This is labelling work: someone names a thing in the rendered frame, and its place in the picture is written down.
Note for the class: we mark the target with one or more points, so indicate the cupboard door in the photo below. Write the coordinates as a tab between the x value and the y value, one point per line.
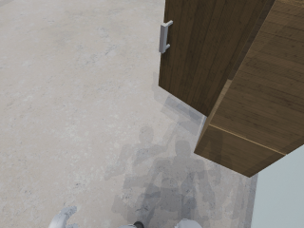
206	39

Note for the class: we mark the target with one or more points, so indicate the handle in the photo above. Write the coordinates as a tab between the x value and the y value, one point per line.
163	37

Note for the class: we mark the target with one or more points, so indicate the left robot hand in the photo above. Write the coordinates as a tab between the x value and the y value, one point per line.
60	220

